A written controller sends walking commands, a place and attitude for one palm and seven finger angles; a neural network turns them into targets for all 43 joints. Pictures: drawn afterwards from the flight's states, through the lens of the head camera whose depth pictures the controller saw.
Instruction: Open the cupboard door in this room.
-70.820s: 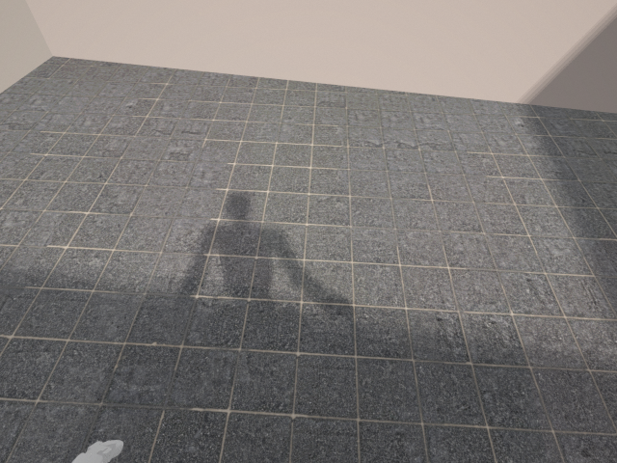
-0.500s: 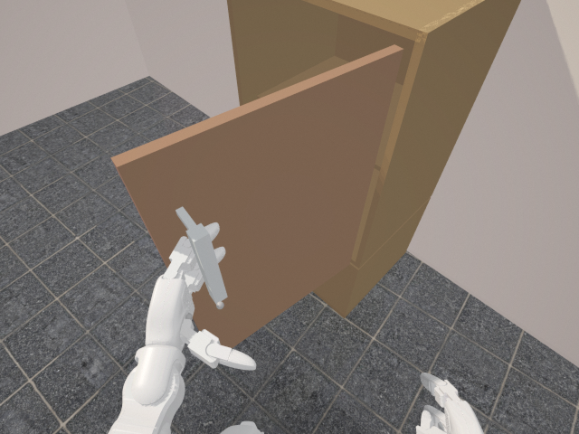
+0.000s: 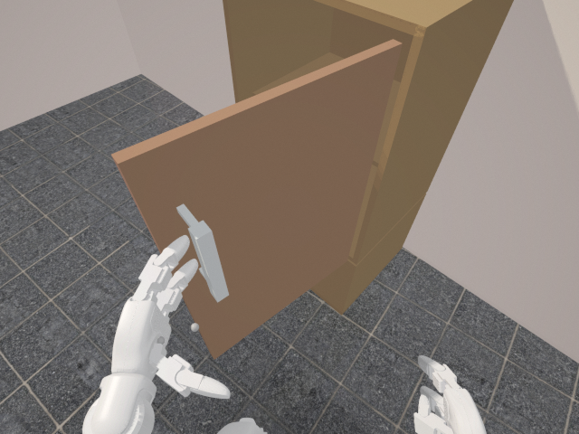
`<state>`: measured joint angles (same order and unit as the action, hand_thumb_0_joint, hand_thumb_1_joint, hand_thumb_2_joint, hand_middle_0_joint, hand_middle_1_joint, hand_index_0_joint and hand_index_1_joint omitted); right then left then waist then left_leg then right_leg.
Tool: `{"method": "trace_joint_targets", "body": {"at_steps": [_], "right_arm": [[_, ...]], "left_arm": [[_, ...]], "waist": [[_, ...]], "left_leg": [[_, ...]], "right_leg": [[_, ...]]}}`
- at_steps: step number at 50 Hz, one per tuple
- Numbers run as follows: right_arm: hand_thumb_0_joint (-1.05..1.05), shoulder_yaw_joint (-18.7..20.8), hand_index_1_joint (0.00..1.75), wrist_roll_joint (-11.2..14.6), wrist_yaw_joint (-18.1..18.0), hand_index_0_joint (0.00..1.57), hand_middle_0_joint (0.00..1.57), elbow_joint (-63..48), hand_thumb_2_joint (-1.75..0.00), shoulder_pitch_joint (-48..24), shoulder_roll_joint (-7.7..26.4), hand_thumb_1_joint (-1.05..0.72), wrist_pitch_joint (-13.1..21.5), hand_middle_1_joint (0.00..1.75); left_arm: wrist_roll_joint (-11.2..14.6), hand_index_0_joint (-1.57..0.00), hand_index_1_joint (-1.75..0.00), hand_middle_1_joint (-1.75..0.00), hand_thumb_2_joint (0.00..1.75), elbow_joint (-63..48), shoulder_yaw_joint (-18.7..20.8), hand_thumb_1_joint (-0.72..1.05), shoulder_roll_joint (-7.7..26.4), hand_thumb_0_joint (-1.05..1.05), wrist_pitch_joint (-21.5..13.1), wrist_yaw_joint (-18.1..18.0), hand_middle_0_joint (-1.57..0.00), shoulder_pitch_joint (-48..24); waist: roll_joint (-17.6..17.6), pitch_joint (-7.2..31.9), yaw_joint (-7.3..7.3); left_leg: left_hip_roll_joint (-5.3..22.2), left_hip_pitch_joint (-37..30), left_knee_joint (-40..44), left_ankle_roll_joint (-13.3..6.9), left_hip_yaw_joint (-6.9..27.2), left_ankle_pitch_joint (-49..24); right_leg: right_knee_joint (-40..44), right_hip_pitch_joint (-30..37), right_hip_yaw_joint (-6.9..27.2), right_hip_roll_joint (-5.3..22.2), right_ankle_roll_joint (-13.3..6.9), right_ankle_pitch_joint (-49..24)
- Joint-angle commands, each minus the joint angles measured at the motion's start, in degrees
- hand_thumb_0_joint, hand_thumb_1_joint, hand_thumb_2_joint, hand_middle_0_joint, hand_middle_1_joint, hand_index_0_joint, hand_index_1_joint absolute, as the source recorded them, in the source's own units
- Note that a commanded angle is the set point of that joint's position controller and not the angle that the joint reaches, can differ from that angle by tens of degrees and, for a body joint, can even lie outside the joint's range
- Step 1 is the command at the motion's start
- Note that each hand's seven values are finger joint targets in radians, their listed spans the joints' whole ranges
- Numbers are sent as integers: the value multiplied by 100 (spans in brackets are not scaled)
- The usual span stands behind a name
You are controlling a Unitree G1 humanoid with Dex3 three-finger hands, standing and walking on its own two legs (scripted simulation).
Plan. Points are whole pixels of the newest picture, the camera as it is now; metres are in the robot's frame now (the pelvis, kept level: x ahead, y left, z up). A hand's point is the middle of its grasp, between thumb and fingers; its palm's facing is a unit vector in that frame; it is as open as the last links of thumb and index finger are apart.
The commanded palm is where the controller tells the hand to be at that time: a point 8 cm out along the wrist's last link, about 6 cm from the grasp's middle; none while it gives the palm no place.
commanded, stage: slide the hand sideways off the handle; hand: left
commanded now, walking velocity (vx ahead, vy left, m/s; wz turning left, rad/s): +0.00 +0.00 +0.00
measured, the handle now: (203, 256) +0.33 +0.14 +0.07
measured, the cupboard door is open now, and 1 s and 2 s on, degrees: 82 82 82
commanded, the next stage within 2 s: draw the hand back to the body in 0.54 s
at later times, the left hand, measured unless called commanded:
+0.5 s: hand (143, 362) +0.19 +0.18 +0.06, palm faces +0.06 -1.00 -0.05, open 16.3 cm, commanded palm +0.17 +0.24 +0.07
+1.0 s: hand (109, 354) +0.19 +0.20 +0.10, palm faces +0.06 -1.00 -0.06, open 16.3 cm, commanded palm +0.16 +0.26 +0.12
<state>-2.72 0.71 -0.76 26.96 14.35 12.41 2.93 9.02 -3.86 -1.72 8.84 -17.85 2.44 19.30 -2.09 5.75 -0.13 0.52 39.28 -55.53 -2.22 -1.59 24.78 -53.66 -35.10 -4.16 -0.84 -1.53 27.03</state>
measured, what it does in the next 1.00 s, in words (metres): stands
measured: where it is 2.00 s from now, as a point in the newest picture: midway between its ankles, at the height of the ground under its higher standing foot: outside the picture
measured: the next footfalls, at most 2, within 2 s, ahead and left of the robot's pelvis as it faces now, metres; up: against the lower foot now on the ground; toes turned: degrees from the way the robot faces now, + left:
none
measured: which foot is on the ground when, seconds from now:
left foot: down 0.00-1.00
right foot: down 0.00-1.00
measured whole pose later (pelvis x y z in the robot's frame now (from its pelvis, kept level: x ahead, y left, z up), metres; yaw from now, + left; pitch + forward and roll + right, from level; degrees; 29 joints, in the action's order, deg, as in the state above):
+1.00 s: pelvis +0.01 +0.00 +0.00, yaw +1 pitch +7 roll -3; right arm -2.6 2.8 -3.9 26.9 15.9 13.1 7.4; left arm 18.7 -16.2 11.6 15.4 -11.9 13.8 31.9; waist -3.3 7.5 1.2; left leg 0.7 37.2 -55.0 -2.2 0.1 25.3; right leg -50.8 -31.5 -5.6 -1.4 -1.4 26.8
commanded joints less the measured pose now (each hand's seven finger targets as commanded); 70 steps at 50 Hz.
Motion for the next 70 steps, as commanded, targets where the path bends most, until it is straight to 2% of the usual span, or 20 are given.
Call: {"method": "trace_joint_targets", "body": {"at_steps": [1, 11, 13, 20, 23, 28, 31, 35, 42, 44, 47, 49, 52, 57, 58, 59, 60, 61, 67, 70], "right_arm": [[0, 367, 30, 9, -106, 20, 20, -927, -90, -406, 711, -90, 372, 30], [0, 439, 30, 51, -176, 20, 20, -1022, -90, -318, 723, -90, 507, 30], [0, 454, 30, 57, -195, 20, 20, -1021, -90, -284, 739, -90, 519, 30], [0, 494, 30, 80, -295, 20, 20, -970, -90, -332, 726, -90, 518, 30], [0, 480, 30, 108, -330, 20, 20, -961, -90, -335, 733, -90, 554, 30], [0, 466, 30, 119, -361, 20, 20, -918, -90, -323, 766, -90, 666, 30], [0, 445, 30, 117, -355, 20, 20, -930, -90, -332, 775, -90, 719, 30], [0, 447, 30, 144, -347, 20, 20, -1009, -90, -363, 738, -90, 745, 30], [0, 394, 30, 203, -347, 20, 20, -1025, -90, -412, 708, -90, 742, 30], [0, 393, 30, 211, -354, 20, 20, -1001, -90, -428, 731, -90, 758, 30], [0, 345, 30, 217, -378, 20, 20, -1013, -90, -404, 772, -90, 817, 30], [0, 336, 30, 210, -411, 20, 20, -953, -90, -422, 787, -90, 849, 30], [0, 288, 30, 239, -420, 20, 20, -935, -90, -416, 773, -90, 949, 30], [0, 267, 30, 262, -436, 20, 20, -816, -90, -492, 784, -90, 1089, 30], [0, 272, 30, 151, -564, 20, 20, -868, -90, -623, 748, -90, 970, 30], [0, 231, 30, 101, -608, 20, 20, -778, -90, -582, 644, -90, 922, 30], [0, 203, 30, 104, -607, 20, 20, -746, -90, -592, 636, -90, 849, 30], [0, 202, 30, 109, -601, 20, 20, -693, -90, -581, 639, -90, 777, 30], [0, 189, 30, 19, -586, 20, 20, -506, -90, -734, 704, -90, 707, 30], [0, 193, 30, 0, -571, 20, 20, -375, -90, -807, 705, -90, 687, 30]], "left_arm": [[155, -15, -30, -30, 30, -1366, 644, -50, 586, 0, -385, 107, -15, -288], [487, -15, -30, -30, 30, -1869, 866, -50, 708, 0, -512, 622, -15, 775], [541, -15, -30, -30, 30, -1933, 881, -50, 751, 0, -521, 717, -15, 781], [786, -15, -30, -30, 30, -1829, 1502, -50, 1130, 0, -525, 1004, -15, 1074], [903, -15, -30, -30, 30, -1843, 1527, -50, 1119, 0, -539, 1146, -15, 964], [1015, -15, -30, -30, 30, -1807, 1539, -50, 1181, 0, -512, 1326, -15, 831], [1012, -15, -30, -30, 30, -1787, 1423, -50, 1115, 0, -442, 1350, -15, 741], [984, -15, -30, -30, 30, -2220, 1776, -50, 1452, 0, -326, 1204, -15, 942], [1027, -15, -30, -30, 30, -2327, 1684, -50, 1228, 0, 40, 1097, -15, 1181], [1033, -15, -30, -30, 30, -2279, 1778, -50, 1310, 0, 143, 1111, -15, 1272], [1044, -15, -30, -30, 30, -2516, 1752, -50, 1373, 0, 250, 1149, -15, 978], [1070, -15, -30, -30, 30, -2480, 1963, -50, 1539, 0, 320, 1142, -15, 903], [1114, -15, -30, -30, 30, -2652, 1909, -50, 1462, 0, 392, 1212, -15, 805], [1170, -16, -30, -30, 37, -2620, 2164, -32, 1643, 0, 677, 1283, -16, 786], [204, -16, -30, -30, 39, -3138, 2393, -29, 2492, 0, 798, 307, -16, 596], [109, -16, -30, -30, 40, -2887, 2203, -26, 2052, 0, 976, -149, -16, 906], [-62, -16, -30, -30, 42, -2912, 1839, -22, 1681, 0, 1107, -399, -16, 1026], [-180, -16, -30, -30, 43, -2901, 1768, -18, 1619, 0, 1190, -587, -16, 1085], [-521, -17, -30, -30, 52, -3177, 1834, 2, 1818, 0, 1246, -1052, -17, 929], [-566, -17, -30, -30, 57, -3053, 1991, 13, 1884, 0, 1254, -1119, -17, 882]], "waist": [[159, 896, 18], [38, 1031, 42], [79, 981, -12], [158, 956, 60], [-85, 891, 21], [-18, 1003, -27], [-54, 964, -26], [-270, 1263, 166], [-235, 828, 124], [-52, 728, 129], [-189, 629, 83], [-63, 557, 111], [-342, 557, 121], [-234, 489, 189], [-325, 446, 477], [-89, 32, 332], [-217, -99, 267], [-244, -143, 236], [-205, 39, 257], [-127, -132, 285]], "left_leg": [[-89, -695, 859, 102, 371, -758], [-123, -575, 607, 107, 358, -1068], [-125, -525, 542, 98, 375, -1063], [-142, -203, 351, 105, 354, -1012], [-136, -252, 341, 111, 363, -929], [-122, -261, 282, 99, 411, -954], [-124, -264, 317, 91, 434, -913], [-118, -524, 521, 93, 432, -1052], [-83, -781, 893, 115, 483, -941], [-68, -801, 956, 101, 494, -933], [-60, -937, 1098, 102, 528, -787], [-58, -958, 1140, 87, 536, -785], [-54, -1225, 1302, 116, 563, -844], [-34, -1399, 1511, 119, 585, -876], [8, -1425, 1780, 100, 482, -704], [-11, -1392, 1886, 111, 445, -472], [11, -1551, 1971, 101, 411, -426], [41, -1726, 2067, 94, 433, -465], [91, -2476, 2698, 69, 437, -1121], [103, -2677, 2926, 81, 390, -1460]], "right_leg": [[841, 225, 181, -84, -21, -1087], [660, 225, 197, -93, 1, -1465], [642, 123, 198, -97, 17, -1478], [678, 208, 371, -64, 49, -1437], [692, 42, 341, -86, 35, -1237], [713, 20, 384, -78, 55, -1225], [703, -9, 340, -84, 38, -1099], [722, 272, 279, -106, -6, -1178], [947, 295, 84, -153, 18, -1127], [1046, 390, 79, -163, 15, -1113], [1162, 362, 65, -150, 25, -956], [1270, 470, 88, -153, 13, -934], [1333, 526, 36, -146, 7, -1005], [1541, 768, 16, -139, 14, -1060], [1969, 980, 423, 7, -68, -904], [2253, 946, 452, 53, -57, -596], [2319, 1015, 427, 99, -38, -546], [2378, 1075, 366, 93, -35, -604], [2677, 1885, 257, 107, -15, -1275], [2881, 2187, 243, 107, -19, -1536]]}}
